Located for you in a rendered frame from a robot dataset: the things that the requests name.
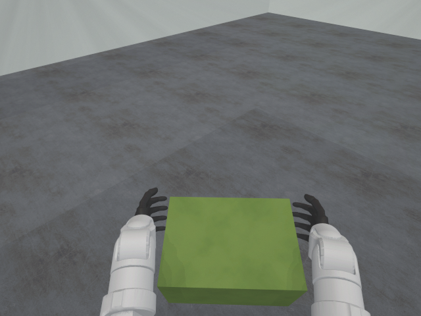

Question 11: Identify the robot right forearm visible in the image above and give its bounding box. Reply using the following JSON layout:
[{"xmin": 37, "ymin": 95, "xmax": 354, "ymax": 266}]
[{"xmin": 308, "ymin": 223, "xmax": 370, "ymax": 316}]

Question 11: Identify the robot right hand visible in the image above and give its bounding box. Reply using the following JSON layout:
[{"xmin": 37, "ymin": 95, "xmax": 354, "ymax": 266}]
[{"xmin": 292, "ymin": 194, "xmax": 329, "ymax": 241}]

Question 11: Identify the robot left forearm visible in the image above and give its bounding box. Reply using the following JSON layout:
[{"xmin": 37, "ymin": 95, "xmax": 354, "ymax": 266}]
[{"xmin": 100, "ymin": 215, "xmax": 156, "ymax": 316}]

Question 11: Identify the robot left hand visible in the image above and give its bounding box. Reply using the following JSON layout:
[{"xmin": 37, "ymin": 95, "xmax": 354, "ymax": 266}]
[{"xmin": 135, "ymin": 188, "xmax": 168, "ymax": 232}]

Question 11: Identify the carton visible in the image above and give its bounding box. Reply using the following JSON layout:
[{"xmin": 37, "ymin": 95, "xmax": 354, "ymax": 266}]
[{"xmin": 157, "ymin": 197, "xmax": 308, "ymax": 306}]

